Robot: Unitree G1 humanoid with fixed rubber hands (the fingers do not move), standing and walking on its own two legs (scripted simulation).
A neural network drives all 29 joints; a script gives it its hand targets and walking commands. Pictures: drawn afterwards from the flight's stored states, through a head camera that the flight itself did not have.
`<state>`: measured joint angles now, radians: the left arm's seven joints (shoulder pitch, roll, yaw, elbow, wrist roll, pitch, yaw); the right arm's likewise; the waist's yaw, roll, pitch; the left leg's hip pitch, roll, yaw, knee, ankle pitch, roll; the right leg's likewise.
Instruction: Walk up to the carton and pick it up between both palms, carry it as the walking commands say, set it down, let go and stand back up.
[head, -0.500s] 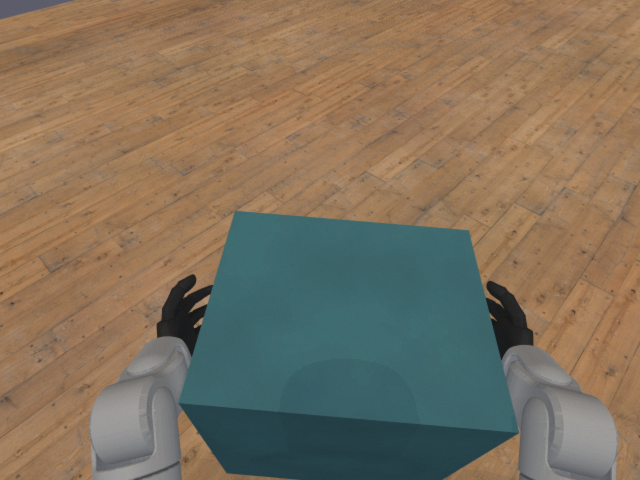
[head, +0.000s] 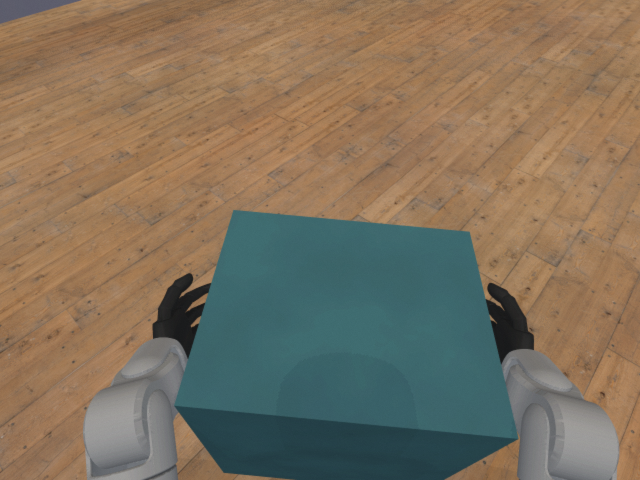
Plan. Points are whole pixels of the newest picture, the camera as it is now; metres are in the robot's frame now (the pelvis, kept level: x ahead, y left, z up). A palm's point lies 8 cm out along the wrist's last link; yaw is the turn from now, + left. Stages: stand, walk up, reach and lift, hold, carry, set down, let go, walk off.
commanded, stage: carry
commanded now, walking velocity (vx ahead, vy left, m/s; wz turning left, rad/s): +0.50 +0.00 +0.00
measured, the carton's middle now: (335, 363) +0.27 +0.00 +0.01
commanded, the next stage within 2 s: none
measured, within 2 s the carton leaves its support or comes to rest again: neither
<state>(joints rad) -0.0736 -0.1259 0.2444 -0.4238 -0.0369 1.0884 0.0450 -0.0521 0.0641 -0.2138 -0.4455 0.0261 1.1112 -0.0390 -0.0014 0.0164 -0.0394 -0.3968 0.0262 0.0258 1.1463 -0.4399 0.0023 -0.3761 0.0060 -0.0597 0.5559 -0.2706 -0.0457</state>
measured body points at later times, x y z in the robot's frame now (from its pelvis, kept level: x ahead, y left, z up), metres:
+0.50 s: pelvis +0.31 -0.01 -0.01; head +0.33 -0.02 +0.44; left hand +0.58 +0.16 +0.06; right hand +0.57 -0.20 +0.06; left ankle +0.14 +0.11 -0.69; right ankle +0.35 -0.11 -0.73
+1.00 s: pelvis +0.61 -0.03 +0.00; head +0.63 -0.03 +0.45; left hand +0.88 +0.14 +0.07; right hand +0.86 -0.22 +0.06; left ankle +0.48 +0.10 -0.73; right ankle +0.62 -0.14 -0.72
